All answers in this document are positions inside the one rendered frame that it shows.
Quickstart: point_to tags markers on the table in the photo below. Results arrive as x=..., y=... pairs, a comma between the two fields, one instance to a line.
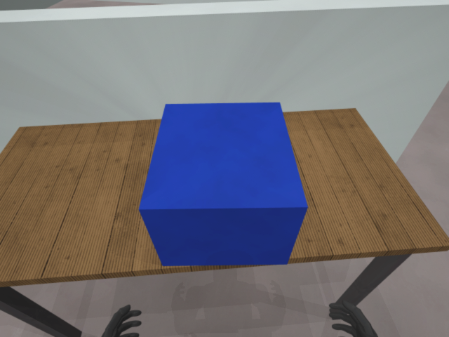
x=70, y=197

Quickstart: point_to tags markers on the robot right hand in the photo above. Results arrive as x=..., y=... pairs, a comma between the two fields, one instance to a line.
x=360, y=326

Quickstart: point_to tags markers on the carton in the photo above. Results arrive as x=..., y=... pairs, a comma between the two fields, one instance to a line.
x=223, y=186

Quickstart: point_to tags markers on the robot left hand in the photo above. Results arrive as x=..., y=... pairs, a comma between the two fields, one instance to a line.
x=115, y=326

